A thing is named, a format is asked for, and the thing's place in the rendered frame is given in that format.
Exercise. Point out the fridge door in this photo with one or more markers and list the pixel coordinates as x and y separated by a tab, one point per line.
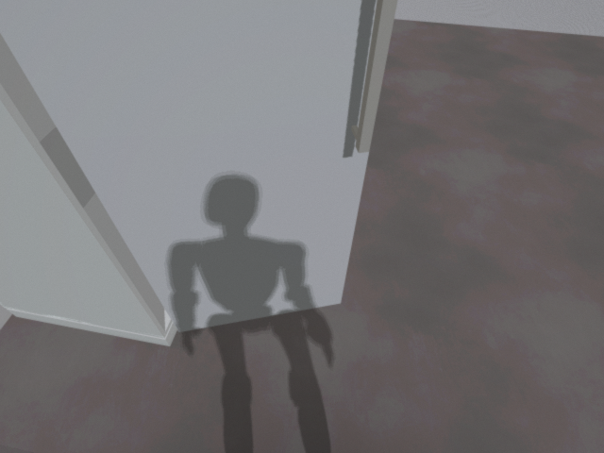
216	134

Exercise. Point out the handle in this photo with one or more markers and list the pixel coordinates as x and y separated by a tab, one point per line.
382	31

